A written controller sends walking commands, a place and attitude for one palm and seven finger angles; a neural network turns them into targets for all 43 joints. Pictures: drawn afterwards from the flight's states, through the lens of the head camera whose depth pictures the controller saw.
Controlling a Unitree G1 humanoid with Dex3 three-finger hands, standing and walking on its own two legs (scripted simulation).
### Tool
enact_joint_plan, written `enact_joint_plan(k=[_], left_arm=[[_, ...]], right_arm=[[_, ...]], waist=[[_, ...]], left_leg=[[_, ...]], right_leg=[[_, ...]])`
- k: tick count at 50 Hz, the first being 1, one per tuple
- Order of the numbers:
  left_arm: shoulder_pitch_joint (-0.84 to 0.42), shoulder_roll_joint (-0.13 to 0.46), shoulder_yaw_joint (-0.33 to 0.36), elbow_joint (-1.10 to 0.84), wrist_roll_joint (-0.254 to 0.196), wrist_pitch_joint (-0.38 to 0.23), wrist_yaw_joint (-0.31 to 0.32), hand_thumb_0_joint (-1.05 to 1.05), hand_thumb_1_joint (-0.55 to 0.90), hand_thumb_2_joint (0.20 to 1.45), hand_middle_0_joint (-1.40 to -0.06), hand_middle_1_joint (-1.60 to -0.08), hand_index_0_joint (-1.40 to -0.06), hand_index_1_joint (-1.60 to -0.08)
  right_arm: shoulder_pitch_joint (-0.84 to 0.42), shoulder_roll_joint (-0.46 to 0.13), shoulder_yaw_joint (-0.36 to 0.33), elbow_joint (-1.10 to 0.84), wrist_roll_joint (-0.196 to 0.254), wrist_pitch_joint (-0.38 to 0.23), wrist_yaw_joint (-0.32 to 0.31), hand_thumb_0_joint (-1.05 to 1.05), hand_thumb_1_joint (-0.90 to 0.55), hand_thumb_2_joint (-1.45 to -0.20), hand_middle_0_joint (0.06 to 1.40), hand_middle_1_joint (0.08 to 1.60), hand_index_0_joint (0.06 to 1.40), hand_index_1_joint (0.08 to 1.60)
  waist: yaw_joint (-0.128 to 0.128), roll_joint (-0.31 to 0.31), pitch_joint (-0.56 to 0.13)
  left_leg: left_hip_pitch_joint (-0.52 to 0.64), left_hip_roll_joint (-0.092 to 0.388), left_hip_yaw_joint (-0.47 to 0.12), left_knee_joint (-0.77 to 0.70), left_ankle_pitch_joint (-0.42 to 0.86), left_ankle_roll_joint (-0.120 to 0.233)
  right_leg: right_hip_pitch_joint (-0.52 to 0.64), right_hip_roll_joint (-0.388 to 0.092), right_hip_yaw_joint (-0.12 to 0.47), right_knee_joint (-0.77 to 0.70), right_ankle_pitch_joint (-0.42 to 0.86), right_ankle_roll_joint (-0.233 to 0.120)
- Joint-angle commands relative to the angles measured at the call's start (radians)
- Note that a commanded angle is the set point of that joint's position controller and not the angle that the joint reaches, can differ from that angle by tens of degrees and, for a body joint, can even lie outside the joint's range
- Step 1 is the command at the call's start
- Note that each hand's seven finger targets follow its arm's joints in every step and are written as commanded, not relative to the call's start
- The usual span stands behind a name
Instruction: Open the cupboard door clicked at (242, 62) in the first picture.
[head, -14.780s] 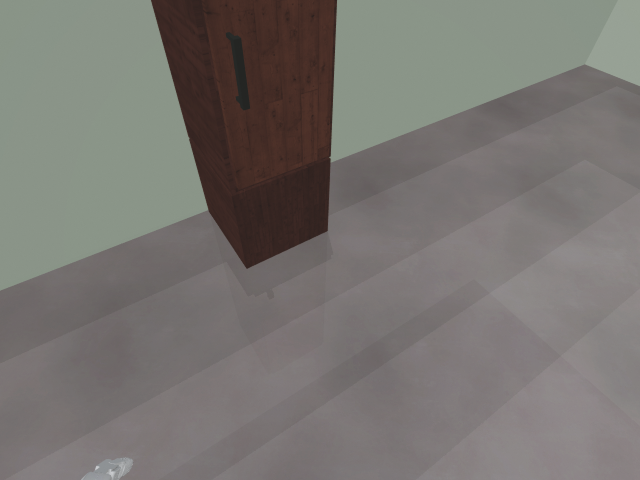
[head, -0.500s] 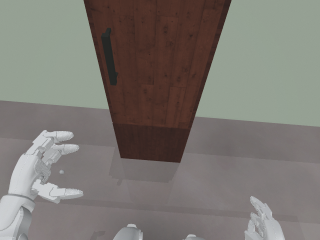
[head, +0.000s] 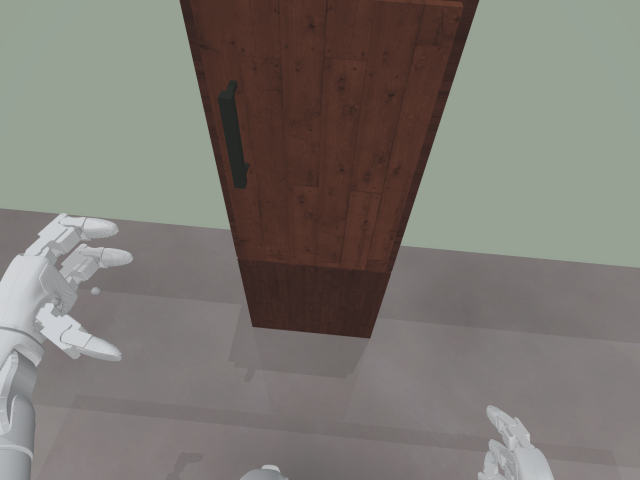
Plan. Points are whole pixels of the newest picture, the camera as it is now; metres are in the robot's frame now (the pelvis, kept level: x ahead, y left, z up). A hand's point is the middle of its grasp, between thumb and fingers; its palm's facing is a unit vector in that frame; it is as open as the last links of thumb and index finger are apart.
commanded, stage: raise the hand with hooked fingers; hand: left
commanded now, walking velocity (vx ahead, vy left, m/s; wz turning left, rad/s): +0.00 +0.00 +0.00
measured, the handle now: (236, 137) +0.60 +0.19 +0.07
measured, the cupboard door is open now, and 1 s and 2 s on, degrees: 0 0 0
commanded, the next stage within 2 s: move the hooked fingers beside the handle in 0.46 s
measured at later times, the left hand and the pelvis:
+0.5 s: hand (129, 299) +0.29 +0.24 +0.09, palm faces -0.01 -1.00 -0.03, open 14.0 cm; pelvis +0.00 -0.03 +0.00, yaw +0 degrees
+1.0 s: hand (154, 242) +0.37 +0.24 +0.08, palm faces -0.03 -1.00 +0.00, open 14.0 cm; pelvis +0.00 -0.02 -0.01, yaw -2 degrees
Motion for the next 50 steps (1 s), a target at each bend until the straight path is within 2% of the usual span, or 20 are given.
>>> enact_joint_plan(k=[1, 5, 6, 10, 15, 16, 18, 22, 24, 27, 28, 30, 31, 32, 33, 39, 43, 46, 48, 50], left_arm=[[-0.168, 0.210, 0.062, -0.133, -0.032, -0.023, -0.040, 0.000, -0.500, 0.300, -0.300, -1.200, -0.300, -1.200], [-0.168, 0.236, 0.093, -0.177, -0.036, -0.059, -0.022, 0.000, -0.500, 0.300, -0.300, -1.200, -0.300, -1.200], [-0.180, 0.264, 0.115, -0.191, -0.038, -0.073, -0.016, 0.000, -0.500, 0.300, -0.300, -1.200, -0.300, -1.200], [-0.185, 0.258, 0.125, -0.199, -0.033, -0.111, 0.013, 0.000, -0.500, 0.300, -0.300, -1.200, -0.300, -1.200], [-0.185, 0.244, 0.102, -0.189, -0.025, -0.112, 0.009, 0.000, -0.500, 0.300, -0.300, -1.200, -0.300, -1.200], [-0.187, 0.242, 0.098, -0.187, -0.031, -0.109, 0.003, 0.000, -0.500, 0.300, -0.300, -1.200, -0.300, -1.200], [-0.193, 0.237, 0.089, -0.182, -0.030, -0.106, -0.004, 0.000, -0.500, 0.300, -0.300, -1.200, -0.300, -1.200], [-0.193, 0.236, 0.091, -0.131, -0.039, -0.094, -0.014, 0.000, -0.500, 0.300, -0.300, -1.200, -0.300, -1.200], [-0.203, 0.244, 0.100, -0.135, -0.040, -0.099, -0.013, 0.000, -0.500, 0.300, -0.300, -1.200, -0.300, -1.200], [-0.202, 0.241, 0.104, -0.123, -0.046, -0.104, -0.016, 0.000, -0.500, 0.300, -0.300, -1.200, -0.300, -1.200], [-0.207, 0.241, 0.100, -0.133, -0.042, -0.110, -0.014, 0.000, -0.500, 0.300, -0.300, -1.200, -0.300, -1.200], [-0.295, 0.239, 0.082, -0.110, -0.031, -0.117, -0.009, 0.000, -0.500, 0.300, -0.300, -1.200, -0.300, -1.200], [-0.342, 0.260, 0.089, -0.078, -0.029, -0.117, -0.009, 0.000, -0.500, 0.300, -0.300, -1.200, -0.300, -1.200], [-0.387, 0.290, 0.104, -0.047, -0.018, -0.120, -0.007, 0.000, -0.500, 0.300, -0.300, -1.200, -0.300, -1.200], [-0.418, 0.280, 0.089, -0.011, -0.010, -0.121, -0.009, 0.000, -0.500, 0.300, -0.300, -1.200, -0.300, -1.200], [-0.569, 0.296, 0.052, 0.036, 0.022, -0.143, -0.022, 0.000, -0.500, 0.300, -0.300, -1.200, -0.300, -1.200], [-0.564, 0.340, 0.096, 0.174, 0.025, -0.123, -0.021, 0.000, -0.500, 0.300, -0.300, -1.200, -0.300, -1.200], [-0.587, 0.359, 0.106, 0.227, 0.033, -0.112, -0.017, 0.000, -0.500, 0.300, -0.300, -1.200, -0.300, -1.200], [-0.585, 0.365, 0.114, 0.223, 0.043, -0.118, -0.010, 0.000, -0.500, 0.300, -0.300, -1.200, -0.300, -1.200], [-0.611, 0.354, 0.097, 0.186, 0.052, -0.131, -0.003, 0.000, -0.500, 0.300, -0.300, -1.200, -0.300, -1.200]], right_arm=[[-0.036, -0.160, -0.071, -0.159, 0.005, -0.045, -0.007, 0.000, -0.900, -0.900, 0.200, 0.300, 0.200, 0.300], [-0.033, -0.158, -0.079, -0.164, 0.002, -0.042, 0.002, 0.000, -0.900, -0.900, 0.200, 0.300, 0.200, 0.300], [-0.031, -0.160, -0.077, -0.165, -0.003, -0.043, 0.005, 0.000, -0.900, -0.900, 0.200, 0.300, 0.200, 0.300], [-0.031, -0.151, -0.080, -0.159, -0.001, -0.038, 0.004, 0.000, -0.900, -0.900, 0.200, 0.300, 0.200, 0.300], [-0.035, -0.147, -0.077, -0.156, 0.002, -0.038, -0.001, 0.000, -0.900, -0.900, 0.200, 0.300, 0.200, 0.300], [-0.032, -0.149, -0.077, -0.157, 0.001, -0.038, -0.002, 0.000, -0.900, -0.900, 0.200, 0.300, 0.200, 0.300], [-0.037, -0.148, -0.076, -0.153, 0.004, -0.037, -0.005, 0.000, -0.900, -0.900, 0.200, 0.300, 0.200, 0.300], [-0.038, -0.150, -0.073, -0.151, 0.006, -0.035, -0.007, 0.000, -0.900, -0.900, 0.200, 0.300, 0.200, 0.300], [-0.042, -0.148, -0.074, -0.150, 0.005, -0.037, -0.009, 0.000, -0.900, -0.900, 0.200, 0.300, 0.200, 0.300], [-0.042, -0.145, -0.073, -0.150, 0.004, -0.036, -0.008, 0.000, -0.900, -0.900, 0.200, 0.300, 0.200, 0.300], [-0.044, -0.145, -0.073, -0.148, 0.004, -0.037, -0.007, 0.000, -0.900, -0.900, 0.200, 0.300, 0.200, 0.300], [-0.040, -0.146, -0.071, -0.136, 0.004, -0.037, -0.010, 0.000, -0.900, -0.900, 0.200, 0.300, 0.200, 0.300], [-0.033, -0.151, -0.070, -0.128, 0.003, -0.033, -0.012, 0.000, -0.900, -0.900, 0.200, 0.300, 0.200, 0.300], [-0.032, -0.155, -0.070, -0.117, 0.004, -0.029, -0.016, 0.000, -0.900, -0.900, 0.200, 0.300, 0.200, 0.300], [-0.029, -0.154, -0.068, -0.112, 0.004, -0.027, -0.018, 0.000, -0.900, -0.900, 0.200, 0.300, 0.200, 0.300], [-0.010, -0.153, -0.070, -0.095, 0.006, -0.024, -0.024, 0.000, -0.900, -0.900, 0.200, 0.300, 0.200, 0.300], [0.019, -0.165, -0.073, -0.088, 0.003, -0.005, -0.017, 0.000, -0.900, -0.900, 0.200, 0.300, 0.200, 0.300], [0.031, -0.171, -0.074, -0.097, 0.002, 0.013, -0.009, 0.000, -0.900, -0.900, 0.200, 0.300, 0.200, 0.300], [0.044, -0.170, -0.079, -0.104, 0.000, 0.023, 0.000, 0.000, -0.900, -0.900, 0.200, 0.300, 0.200, 0.300], [0.057, -0.171, -0.084, -0.108, 0.000, 0.032, 0.005, 0.000, -0.900, -0.900, 0.200, 0.300, 0.200, 0.300]], waist=[[0.000, 0.052, -0.218], [0.004, 0.046, -0.241], [0.009, 0.054, -0.242], [0.000, 0.075, -0.237], [-0.006, 0.100, -0.234], [-0.010, 0.061, -0.231], [-0.014, 0.071, -0.225], [-0.015, 0.012, -0.198], [-0.012, 0.024, -0.214], [-0.010, -0.005, -0.221], [-0.008, 0.016, -0.228], [-0.027, 0.023, -0.212], [-0.039, -0.006, -0.176], [-0.045, 0.003, -0.167], [-0.051, -0.003, -0.159], [-0.046, 0.106, -0.282], [-0.037, 0.023, -0.293], [-0.029, 0.030, -0.283], [-0.022, 0.050, -0.317], [-0.033, 0.072, -0.339]], left_leg=[[0.218, -0.011, -0.042, -0.169, 0.248, -0.014], [0.221, -0.012, -0.031, -0.164, 0.260, -0.011], [0.213, -0.015, -0.025, -0.155, 0.269, -0.010], [0.211, -0.014, -0.016, -0.159, 0.226, -0.008], [0.200, -0.017, -0.005, -0.153, 0.205, -0.002], [0.189, -0.017, -0.006, -0.146, 0.211, 0.001], [0.188, -0.017, -0.003, -0.147, 0.200, 0.001], [0.154, -0.019, -0.002, -0.139, 0.188, 0.002], [0.151, -0.020, 0.003, -0.134, 0.183, 0.001], [0.138, -0.020, 0.008, -0.120, 0.203, 0.003], [0.142, -0.021, 0.009, -0.122, 0.205, 0.002], [0.137, -0.020, 0.007, -0.118, 0.185, 0.002], [0.114, -0.017, 0.005, -0.108, 0.171, 0.002], [0.097, -0.015, 0.005, -0.107, 0.148, 0.001], [0.091, -0.017, 0.003, -0.108, 0.135, 0.002], [0.164, -0.015, -0.004, -0.111, 0.162, 0.003], [0.111, -0.014, -0.003, -0.101, 0.183, 0.003], [0.095, -0.014, -0.002, -0.102, 0.194, 0.002], [0.114, -0.013, 0.000, -0.105, 0.234, 0.000], [0.148, -0.009, 0.001, -0.101, 0.274, 0.001]], right_leg=[[0.012, 0.047, -0.015, -0.105, 0.219, -0.047], [0.021, 0.043, -0.007, -0.104, 0.235, -0.042], [0.034, 0.047, 0.000, -0.100, 0.246, -0.046], [0.021, 0.041, 0.008, -0.107, 0.209, -0.039], [0.033, 0.036, 0.027, -0.121, 0.201, -0.035], [0.049, 0.039, 0.034, -0.122, 0.211, -0.035], [0.041, 0.034, 0.039, -0.130, 0.207, -0.031], [0.044, 0.031, 0.055, -0.141, 0.198, -0.025], [0.053, 0.024, 0.066, -0.143, 0.190, -0.021], [0.073, 0.019, 0.086, -0.143, 0.221, -0.017], [0.073, 0.018, 0.083, -0.141, 0.225, -0.017], [0.045, 0.018, 0.085, -0.140, 0.203, -0.015], [0.029, 0.022, 0.094, -0.143, 0.179, -0.017], [0.018, 0.018, 0.101, -0.149, 0.146, -0.016], [0.008, 0.016, 0.102, -0.149, 0.126, -0.016], [0.006, 0.021, 0.077, -0.114, 0.159, -0.029], [0.023, 0.024, 0.074, -0.097, 0.200, -0.025], [0.017, 0.029, 0.061, -0.081, 0.214, -0.031], [0.023, 0.031, 0.051, -0.068, 0.264, -0.030], [0.002, 0.036, 0.043, -0.059, 0.299, -0.031]])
